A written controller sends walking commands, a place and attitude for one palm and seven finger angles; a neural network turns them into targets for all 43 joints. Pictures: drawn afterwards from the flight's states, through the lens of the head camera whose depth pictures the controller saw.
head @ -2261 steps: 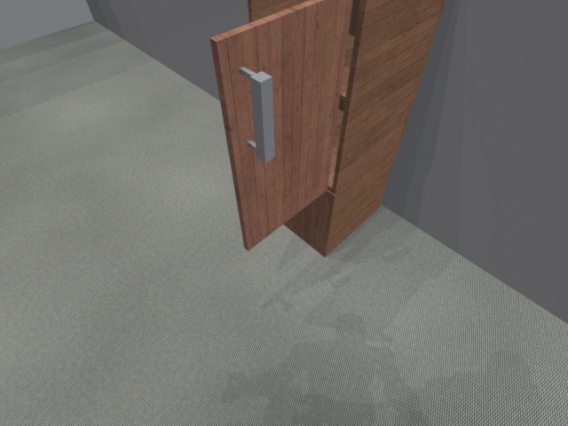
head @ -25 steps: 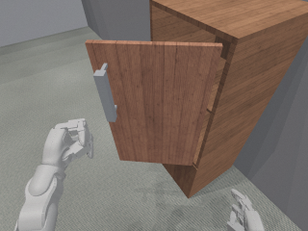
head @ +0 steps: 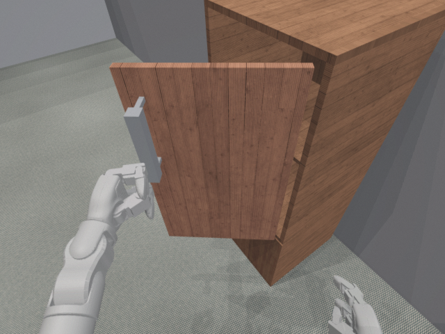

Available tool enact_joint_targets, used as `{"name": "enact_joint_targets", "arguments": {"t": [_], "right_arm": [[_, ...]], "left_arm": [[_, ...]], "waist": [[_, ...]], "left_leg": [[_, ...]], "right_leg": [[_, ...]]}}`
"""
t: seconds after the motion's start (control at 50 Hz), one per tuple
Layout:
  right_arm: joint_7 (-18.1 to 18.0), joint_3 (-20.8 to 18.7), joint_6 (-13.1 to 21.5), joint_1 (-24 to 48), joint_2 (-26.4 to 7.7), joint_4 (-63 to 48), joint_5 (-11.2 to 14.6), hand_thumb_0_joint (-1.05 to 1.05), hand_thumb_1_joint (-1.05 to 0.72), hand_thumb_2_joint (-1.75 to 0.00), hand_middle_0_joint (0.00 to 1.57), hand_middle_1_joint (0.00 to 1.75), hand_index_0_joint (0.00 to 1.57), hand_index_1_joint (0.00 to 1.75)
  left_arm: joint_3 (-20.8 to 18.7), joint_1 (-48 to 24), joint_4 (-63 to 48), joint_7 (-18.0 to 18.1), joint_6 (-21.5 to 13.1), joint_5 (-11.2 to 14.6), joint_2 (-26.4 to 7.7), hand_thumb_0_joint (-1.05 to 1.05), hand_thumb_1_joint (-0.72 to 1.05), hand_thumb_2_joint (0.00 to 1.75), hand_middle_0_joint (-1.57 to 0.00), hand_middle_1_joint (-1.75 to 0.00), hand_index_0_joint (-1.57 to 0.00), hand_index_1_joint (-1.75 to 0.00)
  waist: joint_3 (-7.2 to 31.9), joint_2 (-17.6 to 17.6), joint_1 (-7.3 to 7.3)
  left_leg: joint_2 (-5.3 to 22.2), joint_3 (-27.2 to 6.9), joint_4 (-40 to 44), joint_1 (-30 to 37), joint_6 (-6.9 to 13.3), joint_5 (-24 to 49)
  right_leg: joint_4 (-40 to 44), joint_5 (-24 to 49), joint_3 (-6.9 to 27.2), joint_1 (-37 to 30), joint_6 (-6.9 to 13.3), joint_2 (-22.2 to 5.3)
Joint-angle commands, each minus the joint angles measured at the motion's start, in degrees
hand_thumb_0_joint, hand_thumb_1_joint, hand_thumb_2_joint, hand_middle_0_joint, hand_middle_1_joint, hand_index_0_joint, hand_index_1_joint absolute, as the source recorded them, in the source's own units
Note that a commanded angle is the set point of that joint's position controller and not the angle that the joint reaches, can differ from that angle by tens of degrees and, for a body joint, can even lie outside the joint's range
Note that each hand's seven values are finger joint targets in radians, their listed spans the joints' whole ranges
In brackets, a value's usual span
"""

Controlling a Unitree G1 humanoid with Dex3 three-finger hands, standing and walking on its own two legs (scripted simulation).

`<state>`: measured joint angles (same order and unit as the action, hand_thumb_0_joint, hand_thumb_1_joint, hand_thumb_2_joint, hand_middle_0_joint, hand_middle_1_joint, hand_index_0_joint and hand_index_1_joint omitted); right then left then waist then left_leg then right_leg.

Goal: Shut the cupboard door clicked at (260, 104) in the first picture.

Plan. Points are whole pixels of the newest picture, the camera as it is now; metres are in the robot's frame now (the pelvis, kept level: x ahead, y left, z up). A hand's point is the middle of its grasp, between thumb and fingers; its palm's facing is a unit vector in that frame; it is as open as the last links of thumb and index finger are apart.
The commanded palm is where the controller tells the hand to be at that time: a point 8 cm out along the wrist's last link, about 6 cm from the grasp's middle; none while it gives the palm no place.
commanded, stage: bring the fist close to the handle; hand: left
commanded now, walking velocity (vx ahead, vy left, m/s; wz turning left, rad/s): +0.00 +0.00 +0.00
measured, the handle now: (148, 141) +0.44 +0.19 +0.12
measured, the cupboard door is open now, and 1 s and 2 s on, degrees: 52 52 35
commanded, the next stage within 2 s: push the door shut along its arc in 0.64 s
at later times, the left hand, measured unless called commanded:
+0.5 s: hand (153, 181) +0.33 +0.15 +0.13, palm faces +0.01 -1.00 -0.02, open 3.1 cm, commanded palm +0.31 +0.20 +0.12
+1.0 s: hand (159, 166) +0.37 +0.14 +0.13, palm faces -0.06 -1.00 -0.04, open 3.1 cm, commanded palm +0.35 +0.20 +0.12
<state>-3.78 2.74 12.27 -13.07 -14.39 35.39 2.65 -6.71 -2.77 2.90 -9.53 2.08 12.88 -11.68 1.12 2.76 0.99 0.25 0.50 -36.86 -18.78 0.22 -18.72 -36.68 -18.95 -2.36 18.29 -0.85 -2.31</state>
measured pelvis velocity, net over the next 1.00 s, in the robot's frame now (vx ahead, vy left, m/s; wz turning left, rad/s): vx -0.01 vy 0.00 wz -0.01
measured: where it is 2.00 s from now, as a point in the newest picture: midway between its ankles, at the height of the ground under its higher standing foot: outside the picture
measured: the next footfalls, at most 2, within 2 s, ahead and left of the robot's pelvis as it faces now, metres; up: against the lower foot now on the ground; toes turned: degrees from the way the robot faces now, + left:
none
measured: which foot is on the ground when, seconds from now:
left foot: down 0.00-1.00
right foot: down 0.00-1.00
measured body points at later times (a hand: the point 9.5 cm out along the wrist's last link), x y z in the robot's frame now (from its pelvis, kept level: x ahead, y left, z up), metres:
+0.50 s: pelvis +0.00 -0.01 +0.00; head +0.00 -0.02 +0.45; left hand +0.33 +0.20 +0.13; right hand +0.15 -0.25 -0.09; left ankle +0.01 +0.12 -0.72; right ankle +0.00 -0.13 -0.72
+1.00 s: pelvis -0.01 +0.00 +0.00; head +0.00 -0.02 +0.45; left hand +0.36 +0.20 +0.13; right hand +0.14 -0.25 -0.10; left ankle +0.01 +0.12 -0.72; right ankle +0.00 -0.13 -0.72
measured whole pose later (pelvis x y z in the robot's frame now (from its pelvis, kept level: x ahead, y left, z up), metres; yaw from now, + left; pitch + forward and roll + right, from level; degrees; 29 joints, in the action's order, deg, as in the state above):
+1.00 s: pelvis -0.01 +0.00 +0.00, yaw +0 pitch +1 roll +0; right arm -4.0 2.8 7.7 -13.4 -14.8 36.9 3.0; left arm -8.5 -22.8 26.2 -9.9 -3.5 11.5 -14.5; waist 0.6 2.3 -1.0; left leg 0.7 0.7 -36.4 -20.2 -0.1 -17.5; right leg -36.5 -17.7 -2.1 20.0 -0.4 -1.8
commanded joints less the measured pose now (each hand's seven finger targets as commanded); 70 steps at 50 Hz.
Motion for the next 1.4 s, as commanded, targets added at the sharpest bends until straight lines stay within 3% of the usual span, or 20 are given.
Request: {"name": "enact_joint_targets", "arguments": {"t": [0.0,0.04,0.06,0.2,0.3,0.36,0.48,0.54,0.58,0.64,0.66,0.7,0.72,0.76,0.84,0.96,1.06,1.18,1.26,1.38], "right_arm": [[-0.1,-2.3,2.5,5.5,-5.7,-9.4,-0.1,0.00,-0.90,-0.90,0.20,0.30,0.20,0.30],[0.2,-2.3,2.3,5.1,-5.5,-8.8,-0.2,0.00,-0.90,-0.90,0.20,0.30,0.20,0.30],[0.3,-2.4,2.1,4.6,-5.9,-8.5,-0.4,0.00,-0.90,-0.90,0.20,0.30,0.20,0.30],[0.2,-2.3,0.0,4.7,-6.3,-8.1,0.6,0.00,-0.90,-0.90,0.20,0.30,0.20,0.30],[0.0,-2.7,-0.2,5.0,-6.3,-9.1,0.3,0.00,-0.90,-0.90,0.20,0.30,0.20,0.30],[0.2,-3.0,-0.2,4.6,-6.4,-9.0,-0.2,0.00,-0.90,-0.90,0.20,0.30,0.20,0.30],[0.3,-2.9,-0.7,4.9,-6.4,-8.1,0.3,0.00,-0.90,-0.90,0.20,0.30,0.20,0.30],[0.3,-2.9,-0.6,4.9,-6.3,-8.6,0.5,0.00,-0.90,-0.90,0.20,0.30,0.20,0.30],[0.1,-2.9,-0.9,4.8,-6.6,-8.5,0.6,0.00,-0.90,-0.90,0.20,0.30,0.20,0.30],[0.0,-2.8,-0.6,4.8,-6.5,-8.5,0.5,0.00,-0.90,-0.90,0.20,0.30,0.20,0.30],[-0.2,-2.9,-0.7,4.7,-6.8,-8.3,0.4,0.00,-0.90,-0.90,0.20,0.30,0.20,0.30],[-0.4,-2.7,-0.9,4.8,-6.8,-8.0,0.5,0.00,-0.90,-0.90,0.20,0.30,0.20,0.30],[-0.3,-2.6,-0.9,5.0,-6.5,-8.0,0.4,0.00,-0.90,-0.90,0.20,0.30,0.20,0.30],[-0.5,-2.8,-1.0,4.6,-7.1,-7.5,0.2,0.00,-0.90,-0.90,0.20,0.30,0.20,0.30],[-0.4,-2.7,-1.0,4.1,-6.8,-7.2,0.4,0.00,-0.90,-0.90,0.20,0.30,0.20,0.30],[-1.0,-2.7,-2.2,2.6,-8.1,-6.1,0.6,0.00,-0.90,-0.90,0.20,0.30,0.20,0.30],[-0.8,-3.0,-2.8,1.0,-8.6,-6.0,0.5,0.00,-0.90,-0.90,0.20,0.30,0.20,0.30],[-0.4,-3.4,-3.2,-0.8,-8.9,-5.4,0.8,0.00,-0.90,-0.90,0.20,0.30,0.20,0.30],[-0.6,-3.7,-3.6,-2.6,-9.6,-4.3,0.6,0.00,-0.90,-0.90,0.20,0.30,0.20,0.30],[-0.4,-3.8,-3.6,-4.5,-10.1,-2.8,0.7,0.00,-0.90,-0.90,0.20,0.30,0.20,0.30]], "left_arm": [[-5.8,-20.5,-15.1,3.2,-5.4,0.3,-8.7,0.00,0.90,0.90,-1.30,-1.50,-1.30,-1.50],[-5.4,-22.4,-14.1,4.0,-6.6,-0.1,-8.4,0.00,0.90,0.90,-1.30,-1.50,-1.30,-1.50],[-7.1,-21.1,-12.0,4.4,-6.8,-0.4,-10.4,0.00,0.90,0.90,-1.30,-1.50,-1.30,-1.50],[-3.1,-25.2,-1.2,2.0,-3.7,-0.4,-6.8,0.00,0.90,0.90,-1.30,-1.50,-1.30,-1.50],[-4.4,-28.2,-4.0,2.1,-5.0,0.3,-7.8,0.00,0.90,0.90,-1.30,-1.50,-1.30,-1.50],[-8.5,-26.7,-5.9,3.5,-7.9,0.0,-12.0,0.00,0.90,0.90,-1.30,-1.50,-1.30,-1.50],[-6.2,-27.3,-1.1,3.8,-8.6,-1.3,-10.3,0.00,0.90,0.90,-1.30,-1.50,-1.30,-1.50],[-4.2,-27.8,-1.9,2.9,-7.4,-0.8,-8.0,0.00,0.90,0.90,-1.30,-1.50,-1.30,-1.50],[-4.9,-26.8,-0.3,2.4,-6.8,-0.3,-8.9,0.00,0.90,0.90,-1.30,-1.50,-1.30,-1.50],[-3.6,-30.6,-1.3,2.4,-7.2,0.1,-7.5,0.00,0.90,0.90,-1.30,-1.50,-1.30,-1.50],[-5.6,-29.7,-0.3,2.7,-7.4,0.1,-9.6,0.00,0.90,0.90,-1.30,-1.50,-1.30,-1.50],[-6.2,-32.2,1.0,3.2,-7.8,0.0,-10.4,0.00,0.90,0.90,-1.30,-1.50,-1.30,-1.50],[-5.0,-33.4,1.2,3.3,-8.0,-0.3,-9.1,0.00,0.90,0.90,-1.30,-1.50,-1.30,-1.50],[-6.5,-35.1,1.7,3.5,-8.9,-1.1,-12.3,0.00,0.90,0.90,-1.30,-1.50,-1.30,-1.50],[-4.2,-39.2,3.6,2.0,-9.9,-1.4,-10.9,0.00,0.90,0.90,-1.30,-1.50,-1.30,-1.50],[-6.4,-43.5,15.8,-1.1,-8.7,-0.1,-13.8,0.00,0.90,0.90,-1.30,-1.50,-1.30,-1.50],[-7.4,-47.8,20.6,-2.9,-9.7,0.1,-15.5,0.00,0.90,0.90,-1.30,-1.50,-1.30,-1.50],[-4.3,-55.4,24.5,-5.6,-11.6,0.4,-13.3,0.00,0.90,0.90,-1.30,-1.50,-1.30,-1.50],[-3.8,-61.1,29.5,-6.8,-12.6,0.3,-13.9,0.00,0.90,0.90,-1.30,-1.50,-1.30,-1.50],[-1.6,-70.0,36.8,-8.4,-14.4,-0.2,-13.4,0.00,0.90,0.90,-1.30,-1.50,-1.30,-1.50]], "waist": [[14.6,-1.9,0.29],[15.0,-0.2,0.14],[14.7,-2.1,0.39],[9.3,-4.0,-1.25],[14.4,-4.0,-0.32],[17.7,-3.8,0.80],[10.5,-3.5,-0.63],[12.1,-0.9,-0.45],[11.8,-3.5,-0.59],[12.0,-3.0,-1.12],[11.9,-5.6,-0.86],[11.4,-5.5,-1.27],[11.2,-4.2,-1.43],[12.0,-3.8,-1.50],[14.6,0.0,-1.98],[11.9,-6.0,-2.92],[14.6,-5.5,-2.96],[15.5,-2.7,-4.83],[15.4,-5.8,-6.32],[15.5,-2.3,-8.24]], "left_leg": [[-0.7,-0.4,5.5,6.4,0.8,13.9],[-0.6,-0.3,5.3,7.0,0.5,15.3],[-0.4,-0.3,5.1,6.3,0.7,15.6],[-0.8,0.3,5.8,3.2,0.9,9.9],[-1.0,0.2,5.3,5.1,1.0,11.4],[-0.7,0.5,5.0,6.0,0.9,14.7],[-0.6,0.9,6.2,3.3,1.1,8.7],[-1.0,0.8,6.2,4.5,1.0,9.2],[-0.9,0.6,6.2,3.9,1.1,8.9],[-0.9,0.2,6.2,4.7,1.0,7.9],[-0.8,0.2,6.1,4.1,1.2,7.3],[-0.8,0.4,6.3,3.5,1.2,6.0],[-0.9,0.4,6.3,3.7,1.2,5.8],[-0.8,0.4,6.2,4.0,1.3,5.6],[-0.8,0.1,5.8,5.7,1.0,8.9],[-0.9,-0.3,5.5,2.5,1.3,6.6],[-0.9,-0.4,4.8,2.4,1.2,8.5],[-0.8,-0.9,3.6,3.1,1.2,9.5],[-0.9,-1.4,3.0,1.9,1.5,6.7],[-0.5,-2.4,2.1,1.6,1.2,3.5]], "right_leg": [[3.7,15.7,-1.1,-4.3,1.6,2.1],[3.4,17.1,-1.1,-4.3,1.8,2.3],[3.5,17.5,-0.9,-4.9,1.7,2.3],[5.7,13.3,-0.6,-2.2,1.5,2.1],[5.1,14.7,-0.3,-4.3,1.6,2.0],[4.1,18.3,-0.1,-6.8,1.6,2.1],[5.9,11.9,0.3,-3.0,1.4,2.1],[5.9,12.7,0.2,-3.4,1.6,2.1],[6.4,12.4,0.2,-3.9,1.5,2.1],[6.2,11.1,-0.1,-2.6,1.5,2.3],[6.8,10.0,0.2,-3.1,1.3,2.3],[6.9,8.4,0.4,-2.3,1.2,2.1],[6.8,8.2,0.4,-1.8,1.2,2.1],[6.9,7.7,0.8,-2.3,1.3,2.1],[5.2,12.1,0.3,-2.4,1.9,2.2],[6.3,10.1,0.5,-1.2,1.5,2.1],[5.0,12.2,0.5,-1.4,1.7,2.0],[3.7,13.4,0.1,1.8,2.0,2.2],[3.8,10.1,0.1,4.1,1.8,2.5],[2.6,6.0,-0.3,9.5,2.1,2.7]]}}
